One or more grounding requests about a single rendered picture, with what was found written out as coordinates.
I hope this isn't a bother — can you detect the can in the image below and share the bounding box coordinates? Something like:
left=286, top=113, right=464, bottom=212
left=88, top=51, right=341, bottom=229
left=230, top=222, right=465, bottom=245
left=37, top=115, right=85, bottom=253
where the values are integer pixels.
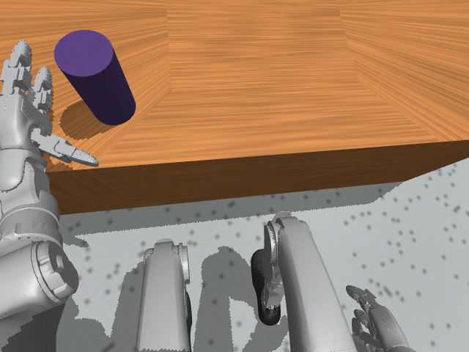
left=54, top=30, right=136, bottom=125

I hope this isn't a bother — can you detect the left robot hand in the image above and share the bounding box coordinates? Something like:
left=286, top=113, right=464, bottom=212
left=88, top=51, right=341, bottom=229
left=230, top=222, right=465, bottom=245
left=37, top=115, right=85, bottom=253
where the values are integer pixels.
left=0, top=40, right=99, bottom=166

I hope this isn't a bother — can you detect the right robot foot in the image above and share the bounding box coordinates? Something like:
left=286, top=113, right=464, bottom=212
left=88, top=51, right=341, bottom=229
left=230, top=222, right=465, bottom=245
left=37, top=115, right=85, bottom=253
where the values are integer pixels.
left=251, top=249, right=281, bottom=326

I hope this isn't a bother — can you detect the left robot arm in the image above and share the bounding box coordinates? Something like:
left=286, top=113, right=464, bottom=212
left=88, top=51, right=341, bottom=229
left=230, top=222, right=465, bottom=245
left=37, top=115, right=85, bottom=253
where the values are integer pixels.
left=0, top=148, right=79, bottom=352

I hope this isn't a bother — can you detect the right robot hand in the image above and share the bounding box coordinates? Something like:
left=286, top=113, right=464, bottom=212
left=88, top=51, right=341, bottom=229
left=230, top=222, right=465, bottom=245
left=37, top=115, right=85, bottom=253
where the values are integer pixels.
left=346, top=285, right=410, bottom=352

